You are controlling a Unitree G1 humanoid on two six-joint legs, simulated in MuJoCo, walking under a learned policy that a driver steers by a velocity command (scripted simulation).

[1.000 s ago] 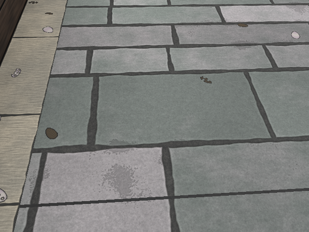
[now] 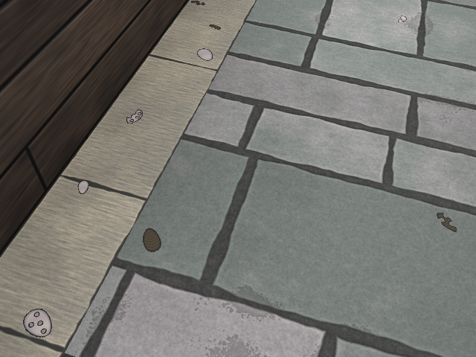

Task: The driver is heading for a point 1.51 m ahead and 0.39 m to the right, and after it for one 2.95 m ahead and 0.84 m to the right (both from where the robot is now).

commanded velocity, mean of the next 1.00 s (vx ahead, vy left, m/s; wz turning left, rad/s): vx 0.19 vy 0.00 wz -0.40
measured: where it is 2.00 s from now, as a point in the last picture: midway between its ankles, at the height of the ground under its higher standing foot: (338, 292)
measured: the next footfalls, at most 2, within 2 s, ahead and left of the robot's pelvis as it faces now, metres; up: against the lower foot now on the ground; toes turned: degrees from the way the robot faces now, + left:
right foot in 0.18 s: +0.01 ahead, -0.13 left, +0.00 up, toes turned -5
left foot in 0.54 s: +0.06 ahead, +0.08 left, +0.00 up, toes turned -20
